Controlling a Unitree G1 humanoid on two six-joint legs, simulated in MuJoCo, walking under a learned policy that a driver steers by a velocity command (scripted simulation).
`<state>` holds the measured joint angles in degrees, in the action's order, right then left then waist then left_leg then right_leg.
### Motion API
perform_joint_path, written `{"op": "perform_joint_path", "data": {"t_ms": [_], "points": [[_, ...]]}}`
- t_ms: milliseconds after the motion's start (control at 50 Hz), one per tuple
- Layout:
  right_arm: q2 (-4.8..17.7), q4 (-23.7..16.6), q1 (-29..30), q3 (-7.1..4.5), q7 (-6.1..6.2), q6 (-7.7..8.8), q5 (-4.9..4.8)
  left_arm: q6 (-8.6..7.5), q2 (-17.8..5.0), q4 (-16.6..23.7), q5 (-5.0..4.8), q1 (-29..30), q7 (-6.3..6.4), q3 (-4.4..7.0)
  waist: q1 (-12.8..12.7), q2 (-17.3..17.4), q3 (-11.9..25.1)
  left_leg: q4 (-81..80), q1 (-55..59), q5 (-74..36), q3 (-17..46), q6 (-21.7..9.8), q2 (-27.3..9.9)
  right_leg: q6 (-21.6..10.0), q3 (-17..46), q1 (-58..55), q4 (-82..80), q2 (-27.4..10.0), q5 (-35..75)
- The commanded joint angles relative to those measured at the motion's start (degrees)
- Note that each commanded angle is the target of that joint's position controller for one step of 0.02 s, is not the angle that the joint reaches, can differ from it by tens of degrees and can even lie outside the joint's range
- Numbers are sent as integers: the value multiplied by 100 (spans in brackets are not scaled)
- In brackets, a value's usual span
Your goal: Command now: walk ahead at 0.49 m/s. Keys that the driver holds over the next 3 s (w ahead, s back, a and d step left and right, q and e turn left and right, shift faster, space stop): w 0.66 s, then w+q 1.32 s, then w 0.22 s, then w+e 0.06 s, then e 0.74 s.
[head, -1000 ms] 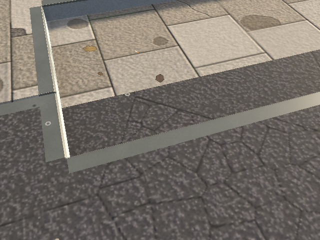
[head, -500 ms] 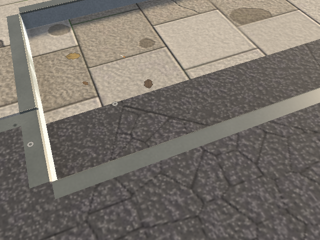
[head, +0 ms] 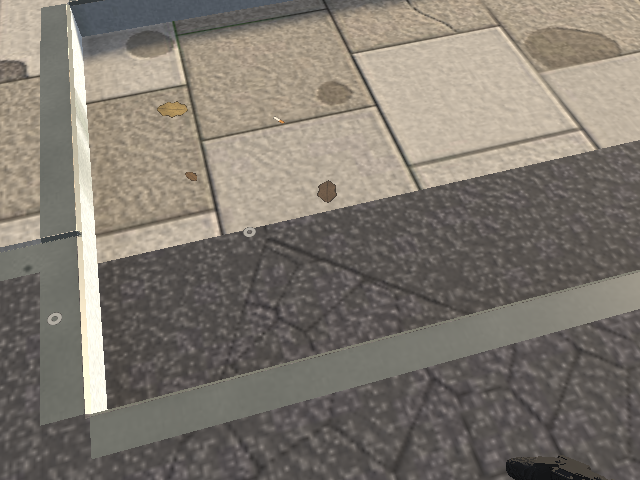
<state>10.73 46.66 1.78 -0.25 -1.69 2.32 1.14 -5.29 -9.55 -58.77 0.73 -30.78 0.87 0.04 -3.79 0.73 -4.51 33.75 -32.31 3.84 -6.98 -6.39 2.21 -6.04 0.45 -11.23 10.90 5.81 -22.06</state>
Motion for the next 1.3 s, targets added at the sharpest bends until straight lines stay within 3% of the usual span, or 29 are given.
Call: {"op": "perform_joint_path", "data": {"t_ms": [20,40,60,80,100,140,180,240,400,520,560,600,620,640,660,680,720,800,920,1060,1100,1140,1160,1180,1200,1220,1240,1280,1300], "points": [[852,393,-1918,-310,168,103,-7,-12,-1085,206,21,248,75,212,1212,-579,850,-505,2427,75,99,-358,262,23,201,737,2601,-1548,7208],[1122,590,-2758,-417,248,131,112,-20,-997,311,-12,344,31,179,1538,-289,1331,-625,3740,548,897,-623,-506,-16,102,1738,4063,-1323,5536],[1514,607,-3032,-500,242,133,213,-17,-426,420,-37,-48,-6,87,1171,753,1802,-669,4847,560,3113,-1146,-2077,74,-273,3308,6183,-423,594],[1380,633,-2756,-501,164,80,15,22,-706,348,-58,-396,-21,198,930,818,1923,-1567,4932,1209,4917,-1787,-2523,50,269,4454,7272,9,-670],[1058,524,-2095,-443,135,78,-103,27,-943,508,33,190,-12,243,728,237,926,-1933,4061,1792,4083,-1557,-2295,-26,403,4850,7053,-450,-61],[556,508,-1629,-317,103,182,-32,37,-822,617,65,741,-68,262,432,-281,102,-2363,2666,1076,2997,-1164,-1821,-6,342,4490,6406,-789,430],[399,717,-1826,-237,146,292,-16,189,-512,574,137,584,-143,213,154,-128,103,-2507,2075,365,2279,-891,-1470,126,306,3956,5889,-961,495],[630,934,-2255,-264,150,397,-48,310,-456,720,138,971,-207,209,120,46,7,-2691,1934,-202,1738,-826,-1287,277,76,4194,5361,-1087,873],[667,1173,-3181,-185,178,351,-85,330,-473,1297,49,2917,-239,134,652,268,-138,-2593,2829,-1469,1123,-370,-1042,429,-390,4793,3186,-1034,2389],[791,1345,-3506,-186,269,258,34,267,-570,1558,46,3551,-223,138,769,341,-245,-2044,3947,-2386,1192,-552,-1451,183,-483,4784,2337,-772,1626],[912,1322,-3234,-217,304,273,19,210,-665,1393,42,2934,-168,205,413,402,31,-1389,3871,-3717,1035,-415,-1450,-27,-562,3746,2003,-489,1230],[930,1271,-3025,-214,289,266,-64,111,-994,763,146,1029,-66,392,-369,216,962,668,3004,-3467,721,-208,-1110,-360,-328,1373,1538,-532,1367],[532,1029,-3152,-108,247,290,-196,78,-1581,619,296,90,3,550,-537,-604,1810,2710,1387,-1043,389,3,-612,-824,1607,-323,1419,-2139,760],[473,1061,-3576,-153,209,294,-226,172,-1652,595,140,172,-72,587,-282,-1299,2284,4211,-7,2613,623,105,279,-1442,3894,-864,610,-3058,495],[873,1000,-3128,-271,232,281,-101,210,-1398,605,-16,683,-100,551,-139,-645,1364,4449,-523,2206,1052,52,-111,-1325,3290,-160,464,-2804,340],[807,871,-2713,-274,208,310,-103,177,-1057,705,-13,1206,-117,466,18,-377,692,4258,-525,1738,1085,46,-319,-1164,2480,681,269,-2640,690],[581,858,-2578,-284,178,201,-40,59,-590,636,15,1516,-103,336,396,-221,158,3482,56,1328,1134,111,-622,-657,1367,1856,-37,-2144,1649],[353,796,-2485,-290,88,-99,12,-152,-699,419,-6,1158,-76,333,659,-354,47,2747,325,794,1055,221,-609,-352,293,2363,-260,-1824,2608],[377,250,-1216,-222,-55,-137,38,-159,-917,444,-9,1039,-11,325,473,-521,174,1465,728,-934,320,205,-381,-41,-759,2360,-91,-1497,3571],[672,-1,-679,-381,-76,-191,192,11,-1006,302,155,204,103,357,165,-329,-50,2052,-721,492,413,-169,-514,-367,-685,452,1231,-2353,5014],[653,101,-1053,-413,-95,-250,167,70,-1177,445,138,555,87,404,398,-454,91,1769,287,971,90,-306,-258,-255,-1023,874,1826,-2265,6155],[798,486,-2285,-526,-65,-259,140,84,-1366,640,53,1144,56,457,1035,-554,577,1314,2460,1351,-244,-530,196,-144,-1299,2134,3524,-2074,6735],[1034,801,-3341,-652,-9,-210,158,54,-1463,790,-37,1663,3,502,1697,-209,836,541,3876,824,13,-779,201,27,-1290,3290,5288,-1796,5666],[1707,798,-3102,-831,52,-224,27,-11,-1058,1033,-4,1779,-67,509,1474,1858,540,-691,4465,60,2285,-1341,-1063,438,-1369,5169,7807,-521,-53],[1667,595,-2929,-700,52,-83,-146,-115,-1063,1294,48,1736,-78,447,1060,1037,503,-1044,4515,-1797,4008,-1969,-1756,506,-211,6230,7931,-528,-684],[1678,541,-2864,-726,150,-68,-138,-166,-1085,1424,9,1892,-76,441,1004,727,452,-1422,4135,-803,4379,-2076,-2113,634,268,6268,7369,-760,-599],[1366,455,-2377,-652,197,-61,-55,-132,-1279,1309,-44,1834,-68,518,597,-84,-123,-1289,3296,-470,4095,-1825,-2059,686,376,6095,6716,-1046,-356],[1366,248,-1869,-606,255,5,-15,92,-1140,1317,152,2137,-113,486,300,-500,-236,-1490,2180,-172,3233,-1349,-1584,751,242,5082,5316,-1178,-249],[1435,302,-1800,-619,254,54,-18,222,-996,1381,219,2211,-132,436,229,-371,-257,-1743,1552,-134,2771,-1237,-1325,795,3,4316,4634,-1084,-60]]}}
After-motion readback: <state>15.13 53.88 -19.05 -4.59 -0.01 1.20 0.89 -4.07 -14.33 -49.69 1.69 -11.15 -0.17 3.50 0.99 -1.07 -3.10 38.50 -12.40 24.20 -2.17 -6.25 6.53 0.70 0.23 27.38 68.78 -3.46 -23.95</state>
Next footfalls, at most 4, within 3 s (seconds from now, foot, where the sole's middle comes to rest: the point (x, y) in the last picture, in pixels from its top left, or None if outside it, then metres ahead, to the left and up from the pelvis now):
0.04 left None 0.19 0.06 -0.76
0.60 right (416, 452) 0.49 -0.11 -0.76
1.14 left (329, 383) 0.63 0.07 -0.76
1.62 right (368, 273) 1.01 -0.01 -0.90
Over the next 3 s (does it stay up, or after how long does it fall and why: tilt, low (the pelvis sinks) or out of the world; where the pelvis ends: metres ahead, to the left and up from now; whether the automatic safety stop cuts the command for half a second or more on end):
stays up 1.23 0.37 -0.13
